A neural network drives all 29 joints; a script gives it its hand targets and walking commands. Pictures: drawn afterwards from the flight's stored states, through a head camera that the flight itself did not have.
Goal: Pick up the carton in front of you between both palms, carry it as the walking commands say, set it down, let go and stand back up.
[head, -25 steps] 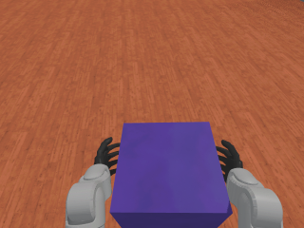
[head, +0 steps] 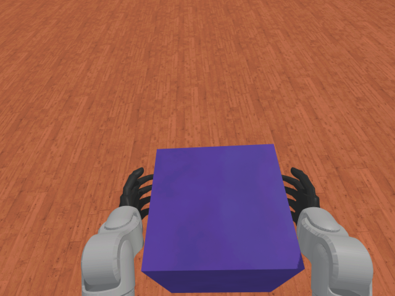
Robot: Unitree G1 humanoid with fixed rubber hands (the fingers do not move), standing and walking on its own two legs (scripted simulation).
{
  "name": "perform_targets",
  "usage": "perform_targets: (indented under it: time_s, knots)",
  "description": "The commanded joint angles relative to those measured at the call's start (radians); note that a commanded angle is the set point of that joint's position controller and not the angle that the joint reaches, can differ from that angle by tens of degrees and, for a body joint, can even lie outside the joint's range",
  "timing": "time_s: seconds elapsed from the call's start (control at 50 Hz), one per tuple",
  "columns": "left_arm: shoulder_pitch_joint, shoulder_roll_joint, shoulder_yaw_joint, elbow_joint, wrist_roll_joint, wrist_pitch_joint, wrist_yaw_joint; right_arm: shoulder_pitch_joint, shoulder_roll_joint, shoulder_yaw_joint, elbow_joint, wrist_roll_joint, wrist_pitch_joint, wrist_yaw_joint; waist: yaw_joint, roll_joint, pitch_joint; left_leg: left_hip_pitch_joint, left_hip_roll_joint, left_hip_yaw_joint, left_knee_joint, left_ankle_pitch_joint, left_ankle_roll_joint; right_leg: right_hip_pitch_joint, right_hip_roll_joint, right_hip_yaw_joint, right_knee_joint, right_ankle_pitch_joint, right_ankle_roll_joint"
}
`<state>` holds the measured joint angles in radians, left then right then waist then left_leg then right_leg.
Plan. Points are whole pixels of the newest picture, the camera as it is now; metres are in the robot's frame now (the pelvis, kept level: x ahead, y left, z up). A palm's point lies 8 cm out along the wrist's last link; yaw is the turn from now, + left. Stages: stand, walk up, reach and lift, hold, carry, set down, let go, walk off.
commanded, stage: carry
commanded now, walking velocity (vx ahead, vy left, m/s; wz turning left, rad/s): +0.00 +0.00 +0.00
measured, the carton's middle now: (217, 225) +0.25 +0.00 +0.02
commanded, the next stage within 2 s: hold in 1.62 s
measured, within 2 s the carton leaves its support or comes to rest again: neither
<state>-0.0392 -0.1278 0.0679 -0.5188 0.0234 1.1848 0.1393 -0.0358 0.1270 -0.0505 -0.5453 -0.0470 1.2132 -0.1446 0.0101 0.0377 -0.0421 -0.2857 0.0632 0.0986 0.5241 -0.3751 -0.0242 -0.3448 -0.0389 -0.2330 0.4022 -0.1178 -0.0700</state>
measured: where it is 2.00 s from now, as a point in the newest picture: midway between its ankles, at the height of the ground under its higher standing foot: outside the picture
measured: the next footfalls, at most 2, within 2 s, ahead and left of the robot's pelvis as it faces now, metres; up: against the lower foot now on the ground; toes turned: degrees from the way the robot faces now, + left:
none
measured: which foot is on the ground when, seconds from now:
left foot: down 0.00-1.00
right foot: down 0.00-1.00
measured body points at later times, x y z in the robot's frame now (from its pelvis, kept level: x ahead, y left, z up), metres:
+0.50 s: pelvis +0.07 +0.02 -0.01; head +0.05 +0.02 +0.44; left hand +0.33 +0.17 +0.08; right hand +0.32 -0.13 +0.08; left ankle +0.00 +0.13 -0.74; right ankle +0.06 -0.08 -0.74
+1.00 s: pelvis +0.04 +0.03 +0.00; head +0.01 +0.03 +0.45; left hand +0.30 +0.18 +0.07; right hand +0.30 -0.13 +0.07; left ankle +0.00 +0.13 -0.74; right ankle +0.06 -0.08 -0.74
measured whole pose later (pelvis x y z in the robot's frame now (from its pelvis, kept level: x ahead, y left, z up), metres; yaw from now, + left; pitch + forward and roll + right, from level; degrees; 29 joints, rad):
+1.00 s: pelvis +0.04 +0.03 +0.00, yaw -1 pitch +2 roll +0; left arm -0.09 -0.13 0.09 -0.31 0.09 1.16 0.10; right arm -0.07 0.13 -0.08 -0.32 -0.09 1.17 -0.11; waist 0.00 0.00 -0.12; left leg -0.19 0.03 0.13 0.50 -0.34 0.02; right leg -0.30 -0.08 -0.20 0.51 -0.23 -0.01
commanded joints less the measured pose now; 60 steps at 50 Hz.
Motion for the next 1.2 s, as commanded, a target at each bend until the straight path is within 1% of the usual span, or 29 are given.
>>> perform_targets:
  time_s: [0.0,0.02,0.04,0.06,0.1,0.14,0.18,0.24,0.34,0.5,0.62,0.74,0.82,0.9,0.94,1.02,1.18]
  knots:
    - [-0.335,-0.817,-0.648,-0.093,-0.269,-0.006,-0.142,-0.357,0.809,0.659,-0.105,0.266,-0.027,0.125,-0.009,-0.131,-0.369,0.165,0.042,0.006,-0.147,0.24,-0.004,0.214,-0.182,0.137,-0.052,0.114,0.001]
    - [-0.35,-0.799,-0.646,-0.092,-0.265,0.001,-0.141,-0.359,0.796,0.65,-0.093,0.261,-0.024,0.123,-0.01,-0.084,-0.324,0.118,0.098,-0.045,-0.164,0.263,-0.002,0.207,-0.16,0.109,-0.021,0.079,0.027]
    - [-0.363,-0.783,-0.643,-0.078,-0.26,0.01,-0.137,-0.373,0.769,0.634,-0.079,0.253,-0.017,0.121,-0.002,-0.025,-0.28,0.098,0.119,-0.058,-0.116,0.351,0.002,0.187,-0.137,0.119,0.0,0.121,0.045]
    - [-0.356,-0.764,-0.637,-0.057,-0.255,0.019,-0.132,-0.365,0.749,0.621,-0.054,0.249,-0.008,0.12,-0.006,0.003,-0.26,0.1,0.124,-0.053,-0.096,0.398,0.006,0.177,-0.14,0.127,0.02,0.194,0.05]
    - [-0.345,-0.734,-0.624,-0.036,-0.244,0.031,-0.123,-0.343,0.722,0.602,-0.019,0.247,0.001,0.118,-0.009,0.003,-0.258,0.091,0.119,-0.054,-0.075,0.513,0.012,0.199,-0.142,0.134,0.082,0.318,0.056]
    - [-0.339,-0.72,-0.615,-0.015,-0.235,0.038,-0.115,-0.338,0.708,0.59,0.002,0.245,0.007,0.115,-0.01,0.0,-0.272,0.104,0.111,-0.052,-0.045,0.634,0.013,0.199,-0.14,0.13,0.123,0.4,0.055]
    - [-0.347,-0.726,-0.61,-0.006,-0.232,0.039,-0.111,-0.352,0.713,0.588,0.009,0.25,0.008,0.115,-0.01,-0.002,-0.281,0.112,0.109,-0.049,-0.033,0.689,0.012,0.198,-0.134,0.122,0.142,0.411,0.057]
    - [-0.373,-0.757,-0.613,-0.01,-0.238,0.035,-0.112,-0.385,0.743,0.595,-0.002,0.263,0.004,0.117,-0.011,-0.007,-0.284,0.116,0.106,-0.048,-0.026,0.705,0.015,0.198,-0.131,0.118,0.153,0.391,0.062]
    - [-0.384,-0.79,-0.622,-0.03,-0.246,0.024,-0.114,-0.403,0.774,0.609,-0.028,0.276,-0.006,0.121,-0.012,-0.014,-0.303,0.126,0.104,-0.048,-0.018,0.685,0.023,0.207,-0.13,0.118,0.163,0.357,0.061]
    - [-0.37,-0.776,-0.624,-0.04,-0.244,0.023,-0.114,-0.384,0.757,0.609,-0.036,0.267,-0.007,0.119,-0.012,-0.022,-0.284,0.122,0.1,-0.053,-0.029,0.606,0.032,0.197,-0.136,0.123,0.149,0.303,0.061]
    - [-0.375,-0.763,-0.621,-0.037,-0.244,0.029,-0.114,-0.386,0.744,0.605,-0.032,0.263,-0.001,0.116,-0.012,-0.028,-0.255,0.105,0.096,-0.055,-0.053,0.519,0.038,0.189,-0.14,0.129,0.121,0.254,0.061]
    - [-0.381,-0.749,-0.614,-0.016,-0.235,0.034,-0.116,-0.395,0.732,0.6,-0.013,0.257,0.004,0.117,-0.01,-0.03,-0.223,0.08,0.092,-0.062,-0.085,0.411,0.045,0.178,-0.14,0.135,0.088,0.172,0.06]
    - [-0.395,-0.734,-0.612,0.031,-0.218,0.025,-0.128,-0.411,0.718,0.597,0.032,0.242,-0.005,0.13,-0.01,-0.031,-0.209,0.067,0.089,-0.067,-0.101,0.359,0.049,0.171,-0.14,0.139,0.07,0.131,0.06]
    - [-0.427,-0.723,-0.599,0.107,-0.192,-0.007,-0.156,-0.441,0.707,0.581,0.111,0.215,-0.035,0.158,-0.009,-0.033,-0.2,0.055,0.087,-0.07,-0.115,0.306,0.053,0.165,-0.14,0.143,0.055,0.092,0.059]
    - [-0.443,-0.716,-0.585,0.143,-0.173,-0.034,-0.169,-0.459,0.7,0.566,0.152,0.198,-0.061,0.173,-0.008,-0.034,-0.2,0.049,0.087,-0.071,-0.121,0.281,0.055,0.165,-0.14,0.144,0.049,0.077,0.058]
    - [-0.49,-0.745,-0.579,0.198,-0.16,-0.095,-0.197,-0.499,0.728,0.556,0.215,0.18,-0.121,0.201,-0.008,-0.034,-0.211,0.045,0.085,-0.071,-0.128,0.245,0.058,0.168,-0.141,0.147,0.041,0.058,0.057]
    - [-0.515,-0.741,-0.506,0.355,-0.091,-0.226,-0.239,-0.518,0.73,0.483,0.368,0.107,-0.254,0.239,-0.009,-0.035,-0.239,0.047,0.086,-0.072,-0.124,0.255,0.058,0.17,-0.142,0.146,0.043,0.064,0.056]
